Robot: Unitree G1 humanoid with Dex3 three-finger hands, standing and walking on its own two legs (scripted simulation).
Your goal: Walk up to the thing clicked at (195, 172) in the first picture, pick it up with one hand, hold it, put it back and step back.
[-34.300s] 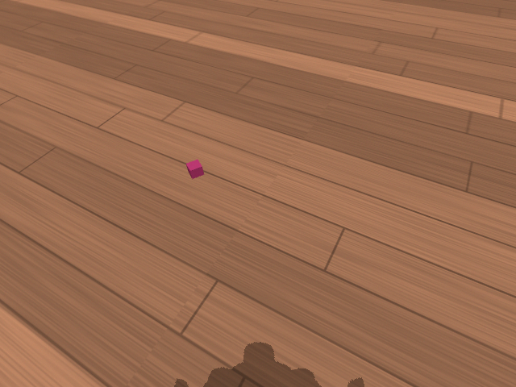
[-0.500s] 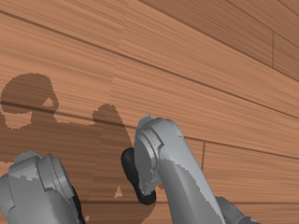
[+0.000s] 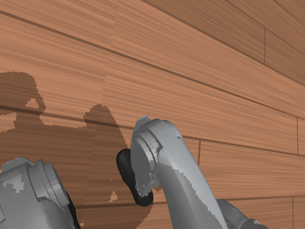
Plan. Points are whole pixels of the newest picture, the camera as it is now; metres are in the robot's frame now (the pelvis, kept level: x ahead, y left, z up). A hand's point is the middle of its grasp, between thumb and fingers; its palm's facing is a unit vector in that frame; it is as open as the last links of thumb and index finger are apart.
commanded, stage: open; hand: left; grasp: from above
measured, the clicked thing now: out of the picture +0.44 +0.38 -0.28
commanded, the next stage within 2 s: withdraw in 1.12 s
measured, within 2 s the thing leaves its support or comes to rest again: neither
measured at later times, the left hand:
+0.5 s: hand out of the picture +0.43 +0.39 -0.25, palm faces -0.32 -0.30 -0.90, open 13.5 cm
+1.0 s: hand out of the picture +0.44 +0.38 -0.25, palm faces -0.32 -0.31 -0.90, open 14.2 cm
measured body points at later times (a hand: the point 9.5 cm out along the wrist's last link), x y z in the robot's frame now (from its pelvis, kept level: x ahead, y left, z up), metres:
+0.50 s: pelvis +0.00 +0.00 +0.01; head +0.29 +0.14 +0.32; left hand +0.45 +0.40 -0.20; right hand +0.06 -0.24 -0.04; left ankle +0.06 +0.12 -0.28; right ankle +0.12 -0.11 -0.28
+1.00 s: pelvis +0.00 +0.00 +0.01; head +0.29 +0.14 +0.31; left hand +0.45 +0.39 -0.20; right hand +0.05 -0.24 -0.04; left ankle +0.06 +0.12 -0.28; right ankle +0.12 -0.11 -0.28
